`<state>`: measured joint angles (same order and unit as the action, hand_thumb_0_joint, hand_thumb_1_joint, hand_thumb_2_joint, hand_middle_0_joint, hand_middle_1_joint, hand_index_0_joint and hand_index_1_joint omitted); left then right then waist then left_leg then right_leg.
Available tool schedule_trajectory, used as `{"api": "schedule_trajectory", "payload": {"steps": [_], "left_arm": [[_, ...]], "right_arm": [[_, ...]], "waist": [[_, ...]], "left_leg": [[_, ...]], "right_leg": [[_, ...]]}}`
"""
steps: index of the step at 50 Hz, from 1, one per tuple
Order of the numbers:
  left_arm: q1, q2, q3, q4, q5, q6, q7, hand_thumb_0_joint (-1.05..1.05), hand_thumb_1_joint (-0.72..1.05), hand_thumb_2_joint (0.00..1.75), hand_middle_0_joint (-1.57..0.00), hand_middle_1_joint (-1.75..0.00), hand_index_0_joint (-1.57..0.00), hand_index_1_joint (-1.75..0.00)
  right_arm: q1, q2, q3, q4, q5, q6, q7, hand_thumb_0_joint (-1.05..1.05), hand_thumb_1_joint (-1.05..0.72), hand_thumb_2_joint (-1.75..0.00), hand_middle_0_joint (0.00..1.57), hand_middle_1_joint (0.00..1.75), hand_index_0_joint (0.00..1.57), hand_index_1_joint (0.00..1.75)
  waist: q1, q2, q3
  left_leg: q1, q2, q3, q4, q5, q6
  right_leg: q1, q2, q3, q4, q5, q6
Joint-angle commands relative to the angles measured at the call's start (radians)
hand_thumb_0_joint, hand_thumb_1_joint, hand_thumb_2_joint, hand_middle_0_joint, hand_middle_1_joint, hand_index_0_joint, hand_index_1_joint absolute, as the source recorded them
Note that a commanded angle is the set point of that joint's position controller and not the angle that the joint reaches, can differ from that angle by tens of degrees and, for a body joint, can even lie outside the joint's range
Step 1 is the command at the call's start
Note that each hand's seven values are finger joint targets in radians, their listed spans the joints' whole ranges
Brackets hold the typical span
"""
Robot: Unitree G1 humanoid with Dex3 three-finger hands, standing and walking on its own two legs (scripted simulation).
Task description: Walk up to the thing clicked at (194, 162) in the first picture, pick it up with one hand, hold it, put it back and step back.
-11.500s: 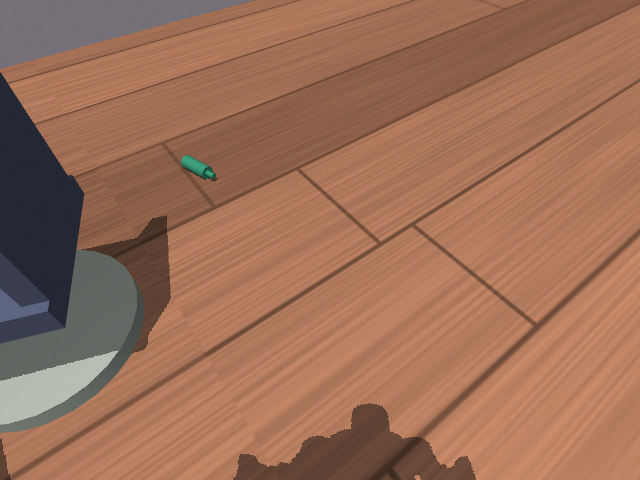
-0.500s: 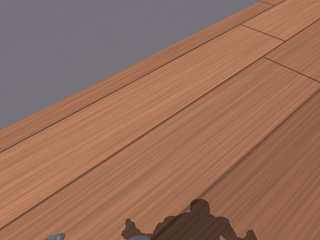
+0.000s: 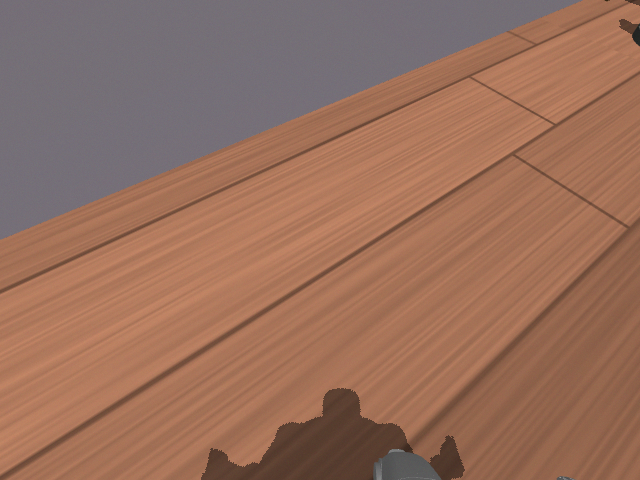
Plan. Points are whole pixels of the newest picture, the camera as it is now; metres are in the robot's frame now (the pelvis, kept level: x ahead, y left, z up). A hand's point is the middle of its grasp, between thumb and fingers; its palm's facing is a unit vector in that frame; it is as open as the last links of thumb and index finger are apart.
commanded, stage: walk up
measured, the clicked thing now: out of the picture -0.89 +0.67 -0.74
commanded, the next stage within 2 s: none
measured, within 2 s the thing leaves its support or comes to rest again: neither
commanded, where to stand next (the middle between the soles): +0.44 -0.01 m, yaw +0 degrees
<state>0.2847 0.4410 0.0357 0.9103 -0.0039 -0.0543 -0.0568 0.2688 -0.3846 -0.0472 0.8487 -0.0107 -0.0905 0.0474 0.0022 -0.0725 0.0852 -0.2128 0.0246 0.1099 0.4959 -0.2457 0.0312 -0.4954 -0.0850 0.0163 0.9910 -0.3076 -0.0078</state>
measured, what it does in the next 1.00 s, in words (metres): walks ahead, turning left: right foot, then left foot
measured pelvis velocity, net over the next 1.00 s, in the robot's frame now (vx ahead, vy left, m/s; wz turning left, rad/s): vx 0.40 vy -0.01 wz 0.39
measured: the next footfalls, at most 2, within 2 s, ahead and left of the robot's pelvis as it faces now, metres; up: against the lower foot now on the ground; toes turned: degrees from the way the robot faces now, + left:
right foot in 0.20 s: +0.24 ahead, -0.15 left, +0.00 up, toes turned -5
left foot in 0.66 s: +0.38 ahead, +0.11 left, +0.00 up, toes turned +17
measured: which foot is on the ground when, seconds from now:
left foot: down 0.00-0.22, up 0.24-0.64, down 0.66-1.00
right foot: up 0.00-0.18, down 0.20-0.68, up 0.70-1.00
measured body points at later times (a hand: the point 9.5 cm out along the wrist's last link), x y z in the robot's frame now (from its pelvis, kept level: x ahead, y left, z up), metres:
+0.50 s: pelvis +0.19 -0.05 +0.01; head +0.20 -0.05 +0.46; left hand +0.26 +0.27 -0.09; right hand +0.28 -0.35 -0.11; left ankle +0.29 +0.12 -0.69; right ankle +0.20 -0.15 -0.74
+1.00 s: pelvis +0.40 -0.01 +0.00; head +0.42 +0.03 +0.45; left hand +0.41 +0.32 -0.12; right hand +0.52 -0.30 -0.10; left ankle +0.34 +0.10 -0.74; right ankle +0.56 -0.13 -0.69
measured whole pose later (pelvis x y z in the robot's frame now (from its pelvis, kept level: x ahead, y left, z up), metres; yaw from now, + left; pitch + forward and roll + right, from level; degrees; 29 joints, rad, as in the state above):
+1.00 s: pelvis +0.40 -0.01 +0.00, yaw +22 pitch -2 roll +0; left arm 0.11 0.42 0.04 0.82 0.00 0.05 -0.06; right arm 0.36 -0.35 -0.03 0.87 -0.02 -0.02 0.00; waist -0.03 -0.08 0.13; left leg -0.16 -0.04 -0.09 0.46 -0.26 0.01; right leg -0.52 -0.07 0.06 0.79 -0.21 0.03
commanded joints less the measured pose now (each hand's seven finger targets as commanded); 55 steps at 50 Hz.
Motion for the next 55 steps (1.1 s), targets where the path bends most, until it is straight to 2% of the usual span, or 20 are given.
{"api": "schedule_trajectory", "payload": {"steps": [1,6,9,10,11,12,16,20,27,31,32,33,34,35,38,40,43,48,53,55], "left_arm": [[-0.033,0.165,0.060,-0.085,0.014,-0.016,-0.006,0.00,0.90,0.90,-0.20,-0.30,-0.20,-0.30],[-0.057,0.145,0.069,-0.078,0.012,-0.023,-0.012,0.00,0.90,0.90,-0.20,-0.30,-0.20,-0.30],[0.116,0.199,0.099,-0.023,0.016,-0.040,0.007,0.00,0.90,0.90,-0.20,-0.30,-0.20,-0.30],[0.205,0.274,0.127,-0.013,0.025,-0.050,0.021,0.00,0.90,0.90,-0.20,-0.30,-0.20,-0.30],[0.200,0.360,0.136,-0.045,0.017,-0.055,0.031,0.00,0.90,0.90,-0.20,-0.30,-0.20,-0.30],[0.140,0.348,0.126,-0.060,0.004,-0.050,0.030,0.00,0.90,0.90,-0.20,-0.30,-0.20,-0.30],[-0.102,0.192,0.085,-0.137,-0.003,-0.032,0.029,0.00,0.90,0.90,-0.20,-0.30,-0.20,-0.30],[-0.115,0.200,0.085,-0.152,0.007,-0.026,0.028,0.00,0.90,0.90,-0.20,-0.30,-0.20,-0.30],[-0.123,0.214,0.102,-0.152,0.026,-0.005,0.004,0.00,0.90,0.90,-0.20,-0.30,-0.20,-0.30],[-0.187,0.214,0.094,-0.165,0.040,0.014,-0.005,0.00,0.90,0.90,-0.20,-0.30,-0.20,-0.30],[-0.163,0.173,0.079,-0.167,0.044,0.021,-0.008,0.00,0.90,0.90,-0.20,-0.30,-0.20,-0.30],[-0.127,0.098,0.059,-0.186,0.029,0.028,-0.008,0.00,0.90,0.90,-0.20,-0.30,-0.20,-0.30],[-0.166,0.088,0.042,-0.230,0.014,0.023,-0.004,0.00,0.90,0.90,-0.20,-0.30,-0.20,-0.30],[-0.211,0.154,0.044,-0.235,0.030,0.017,0.007,0.00,0.90,0.90,-0.20,-0.30,-0.20,-0.30],[-0.127,0.174,0.043,-0.174,0.022,0.031,-0.006,0.00,0.90,0.90,-0.20,-0.30,-0.20,-0.30],[-0.077,0.181,0.052,-0.147,0.022,0.058,-0.019,0.00,0.90,0.90,-0.20,-0.30,-0.20,-0.30],[-0.126,0.154,0.050,-0.157,0.020,0.084,-0.018,0.00,0.90,0.90,-0.20,-0.30,-0.20,-0.30],[-0.212,0.087,0.034,-0.175,-0.005,0.084,0.016,0.00,0.90,0.90,-0.20,-0.30,-0.20,-0.30],[-0.134,0.147,0.059,-0.136,0.005,0.068,0.046,0.00,0.90,0.90,-0.20,-0.30,-0.20,-0.30],[-0.181,0.233,0.075,-0.184,0.011,0.071,0.052,0.00,0.90,0.90,-0.20,-0.30,-0.20,-0.30]], "right_arm": [[0.041,-0.296,-0.090,-0.067,0.002,-0.020,-0.014,0.00,-0.90,-0.90,0.20,0.30,0.20,0.30],[0.009,-0.300,-0.087,-0.088,0.007,-0.006,-0.010,0.00,-0.90,-0.90,0.20,0.30,0.20,0.30],[0.014,-0.246,-0.066,-0.102,0.006,0.005,-0.013,0.00,-0.90,-0.90,0.20,0.30,0.20,0.30],[0.070,-0.174,-0.040,-0.108,0.008,0.003,-0.012,0.00,-0.90,-0.90,0.20,0.30,0.20,0.30],[0.086,-0.175,-0.033,-0.112,0.015,0.011,-0.013,0.00,-0.90,-0.90,0.20,0.30,0.20,0.30],[0.034,-0.268,-0.061,-0.087,0.005,0.025,-0.025,0.00,-0.90,-0.90,0.20,0.30,0.20,0.30],[0.059,-0.223,-0.047,-0.013,0.026,0.059,0.005,0.00,-0.90,-0.90,0.20,0.30,0.20,0.30],[0.003,-0.234,-0.056,-0.010,0.001,0.086,0.038,0.00,-0.90,-0.90,0.20,0.30,0.20,0.30],[-0.065,-0.189,-0.046,-0.017,0.007,0.076,0.064,0.00,-0.90,-0.90,0.20,0.30,0.20,0.30],[0.088,-0.217,-0.073,0.018,-0.003,0.073,0.036,0.00,-0.90,-0.90,0.20,0.30,0.20,0.30],[0.199,-0.252,-0.090,0.048,-0.011,0.070,0.015,0.00,-0.90,-0.90,0.20,0.30,0.20,0.30],[0.270,-0.332,-0.105,0.042,-0.024,0.062,-0.009,0.00,-0.90,-0.90,0.20,0.30,0.20,0.30],[0.245,-0.405,-0.110,0.002,-0.026,0.055,-0.018,0.00,-0.90,-0.90,0.20,0.30,0.20,0.30],[0.192,-0.414,-0.116,-0.008,0.003,0.051,-0.023,0.00,-0.90,-0.90,0.20,0.30,0.20,0.30],[0.108,-0.296,-0.071,-0.027,-0.002,0.035,-0.046,0.00,-0.90,-0.90,0.20,0.30,0.20,0.30],[0.055,-0.273,-0.064,-0.038,0.011,0.027,-0.054,0.00,-0.90,-0.90,0.20,0.30,0.20,0.30],[0.048,-0.260,-0.058,-0.052,0.007,0.028,-0.064,0.00,-0.90,-0.90,0.20,0.30,0.20,0.30],[0.025,-0.243,-0.058,-0.086,-0.009,0.048,-0.068,0.00,-0.90,-0.90,0.20,0.30,0.20,0.30],[-0.044,-0.197,-0.047,-0.137,0.014,0.091,-0.080,0.00,-0.90,-0.90,0.20,0.30,0.20,0.30],[0.137,-0.098,-0.015,-0.121,0.012,0.101,-0.095,0.00,-0.90,-0.90,0.20,0.30,0.20,0.30]], "waist": [[-0.035,0.217,-0.025],[-0.018,0.214,-0.036],[0.081,0.044,-0.140],[0.115,-0.189,-0.186],[0.104,-0.245,-0.163],[0.091,-0.093,-0.123],[0.032,-0.183,-0.114],[0.029,-0.088,-0.019],[0.038,-0.048,-0.034],[-0.057,0.030,-0.071],[-0.105,0.165,-0.129],[-0.117,0.412,-0.128],[-0.104,0.420,-0.098],[-0.087,0.295,-0.062],[-0.008,0.143,-0.072],[0.020,0.168,-0.103],[0.017,0.167,-0.068],[0.002,0.213,-0.059],[0.066,0.115,-0.183],[-0.007,-0.224,-0.279]], "left_leg": [[0.074,0.253,-0.183,-0.237,0.141,0.206],[-0.018,0.219,-0.134,-0.158,0.100,0.156],[-0.115,0.152,-0.076,0.174,0.126,0.099],[-0.242,0.054,-0.002,0.465,-0.015,0.058],[-0.445,-0.066,-0.040,0.621,-0.277,0.012],[-0.444,0.009,-0.146,0.706,-0.283,0.011],[-0.377,0.088,-0.150,0.601,-0.073,0.002],[-0.354,0.102,-0.133,0.429,0.017,-0.049],[-0.189,0.077,0.002,0.129,0.165,-0.030],[0.025,0.009,0.060,0.098,-0.001,0.000],[0.167,-0.022,0.004,0.026,-0.128,0.040],[0.260,0.147,-0.366,-0.181,-0.313,0.121],[0.326,0.370,-0.856,-0.308,-0.219,0.262],[0.259,0.442,-0.928,-0.332,-0.155,0.335],[0.224,0.275,-0.569,-0.247,0.178,0.210],[0.132,0.180,-0.397,-0.254,0.138,0.160],[0.067,0.141,-0.345,-0.241,0.191,0.147],[-0.029,0.086,-0.280,-0.067,0.760,0.117],[-0.140,0.008,-0.344,0.183,0.372,0.022],[-0.291,-0.114,-0.177,0.488,-0.398,-0.015]], "right_leg": [[-0.066,-0.044,-0.027,-0.184,0.058,0.011],[0.143,0.016,-0.088,-0.369,0.169,-0.011],[0.473,0.053,-0.078,-0.466,0.105,-0.039],[0.579,-0.106,0.163,-0.595,-0.103,-0.069],[0.613,-0.345,0.632,-0.778,-0.222,-0.173],[0.517,-0.371,0.657,-0.762,-0.259,-0.248],[0.413,-0.240,0.188,-0.806,-0.100,-0.153],[0.317,-0.224,0.069,-0.860,-0.073,-0.170],[0.297,-0.198,-0.105,-0.798,-0.074,-0.141],[0.178,-0.188,-0.114,-0.562,-0.302,-0.134],[0.136,-0.130,-0.159,-0.279,-0.162,-0.109],[-0.034,-0.008,-0.203,0.079,-0.171,-0.037],[-0.302,0.124,-0.108,0.179,-0.268,0.006],[-0.310,0.029,0.029,0.212,-0.259,-0.012],[-0.183,-0.017,0.082,0.126,-0.104,0.017],[-0.057,-0.006,0.052,0.052,0.007,0.033],[-0.037,0.019,0.028,-0.028,0.080,0.051],[0.101,0.068,-0.019,-0.228,0.129,0.027],[0.401,0.026,0.037,-0.519,0.364,-0.045],[0.497,-0.389,0.394,-0.584,0.507,-0.166]]}}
